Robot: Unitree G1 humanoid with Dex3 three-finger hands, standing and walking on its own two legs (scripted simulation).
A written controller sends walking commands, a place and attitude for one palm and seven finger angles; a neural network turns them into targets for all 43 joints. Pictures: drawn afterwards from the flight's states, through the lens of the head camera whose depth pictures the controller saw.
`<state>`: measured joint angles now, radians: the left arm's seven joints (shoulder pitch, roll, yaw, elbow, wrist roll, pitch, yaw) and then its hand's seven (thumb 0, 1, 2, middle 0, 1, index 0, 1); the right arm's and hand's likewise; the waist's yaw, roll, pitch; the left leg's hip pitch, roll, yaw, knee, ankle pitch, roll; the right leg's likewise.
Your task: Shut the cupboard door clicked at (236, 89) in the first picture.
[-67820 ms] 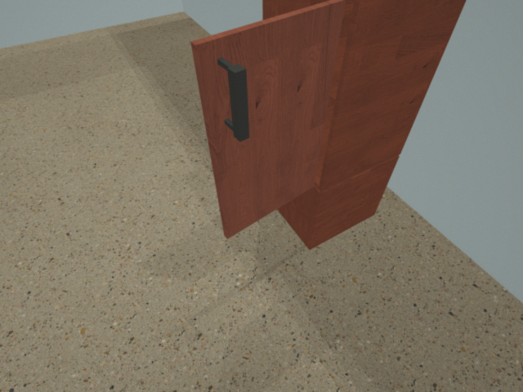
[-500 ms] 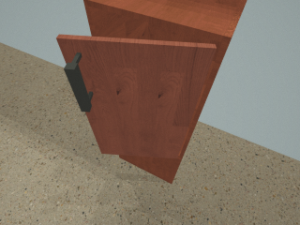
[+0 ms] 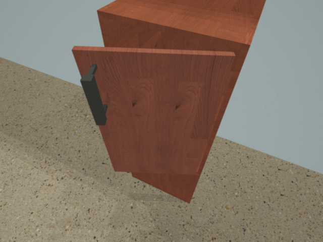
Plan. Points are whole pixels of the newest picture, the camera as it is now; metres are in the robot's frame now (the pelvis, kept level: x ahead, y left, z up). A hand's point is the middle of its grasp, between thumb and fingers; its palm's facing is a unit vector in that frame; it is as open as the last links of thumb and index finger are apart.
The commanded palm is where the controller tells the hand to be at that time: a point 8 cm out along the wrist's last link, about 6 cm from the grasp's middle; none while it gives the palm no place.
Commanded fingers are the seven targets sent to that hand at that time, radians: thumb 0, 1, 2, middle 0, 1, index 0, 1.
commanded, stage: look again from close up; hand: left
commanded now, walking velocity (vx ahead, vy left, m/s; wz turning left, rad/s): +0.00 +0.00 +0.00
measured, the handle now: (97, 96) +0.42 +0.19 +0.14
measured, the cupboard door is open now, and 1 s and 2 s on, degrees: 23 23 23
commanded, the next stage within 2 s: raise the hand and make a fist in 0.52 s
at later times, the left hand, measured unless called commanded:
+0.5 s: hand out of the picture -0.01 +0.16 -0.18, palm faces +0.02 -0.99 -0.17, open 7.4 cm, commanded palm none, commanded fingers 0.00 0.90 0.90 -0.20 -0.30 -0.20 -0.30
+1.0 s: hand (105, 224) +0.17 +0.14 -0.01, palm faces +0.00 -1.00 +0.03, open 6.4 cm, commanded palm +0.11 +0.21 -0.02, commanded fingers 0.00 0.90 0.90 -0.55 -0.68 -0.55 -0.68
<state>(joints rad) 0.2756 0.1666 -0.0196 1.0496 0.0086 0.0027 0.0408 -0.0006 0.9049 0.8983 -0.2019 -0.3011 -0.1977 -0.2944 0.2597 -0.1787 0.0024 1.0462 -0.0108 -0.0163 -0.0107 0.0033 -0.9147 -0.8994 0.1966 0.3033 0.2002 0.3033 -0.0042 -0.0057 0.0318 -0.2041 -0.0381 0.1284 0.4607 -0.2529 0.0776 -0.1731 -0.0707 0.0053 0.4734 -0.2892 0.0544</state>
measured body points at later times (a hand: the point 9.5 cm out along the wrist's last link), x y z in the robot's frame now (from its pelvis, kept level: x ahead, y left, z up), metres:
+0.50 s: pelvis +0.00 +0.00 +0.00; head +0.01 +0.01 +0.45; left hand -0.01 +0.21 -0.16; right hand +0.01 -0.23 -0.15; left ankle +0.00 +0.07 -0.74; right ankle -0.02 -0.16 -0.74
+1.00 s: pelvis -0.03 -0.04 -0.05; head -0.02 -0.03 +0.40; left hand +0.16 +0.20 -0.01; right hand +0.17 -0.29 -0.09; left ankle +0.00 +0.06 -0.74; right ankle +0.00 -0.12 -0.74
